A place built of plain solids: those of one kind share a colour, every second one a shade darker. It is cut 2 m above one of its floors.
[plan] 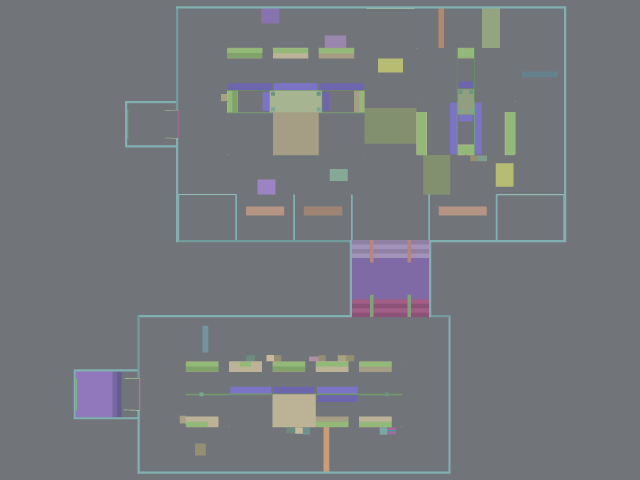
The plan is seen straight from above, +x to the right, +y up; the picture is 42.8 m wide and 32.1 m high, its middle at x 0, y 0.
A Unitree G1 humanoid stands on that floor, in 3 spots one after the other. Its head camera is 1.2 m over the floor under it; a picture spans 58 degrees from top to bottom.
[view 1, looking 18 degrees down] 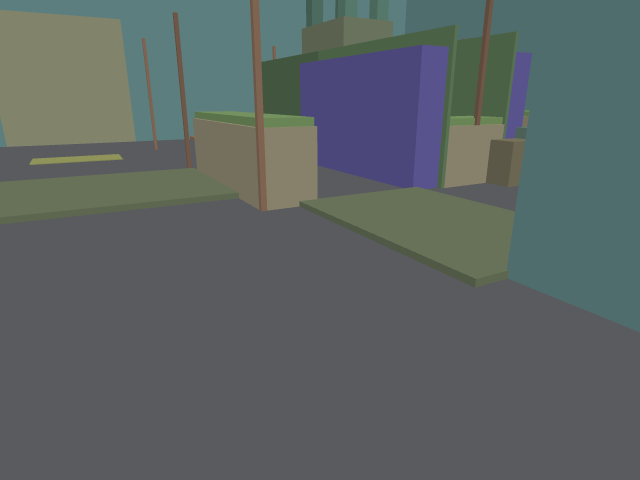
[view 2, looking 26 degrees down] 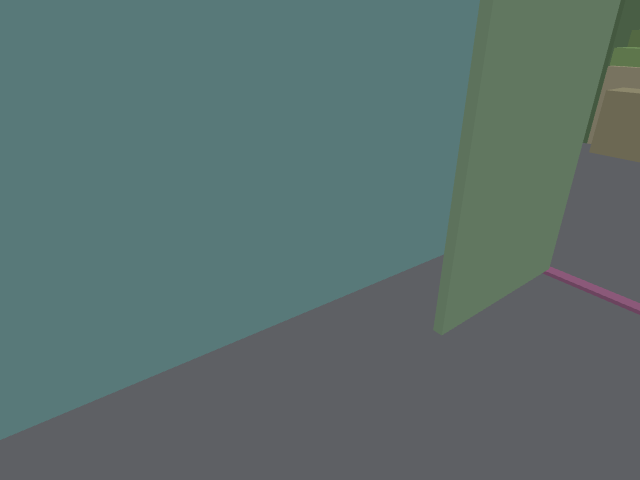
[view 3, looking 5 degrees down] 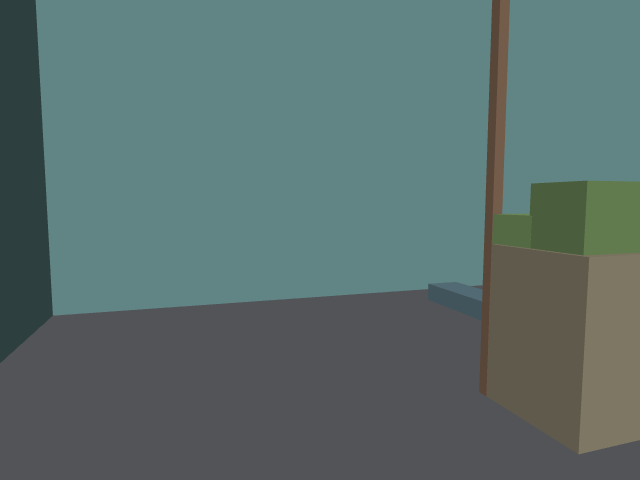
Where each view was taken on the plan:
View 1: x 4.71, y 1.20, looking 61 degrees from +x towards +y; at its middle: ground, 3.88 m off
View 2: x -11.70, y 7.74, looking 54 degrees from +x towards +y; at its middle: wall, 1.93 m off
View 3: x -10.76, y -10.32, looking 72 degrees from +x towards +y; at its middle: wall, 5.45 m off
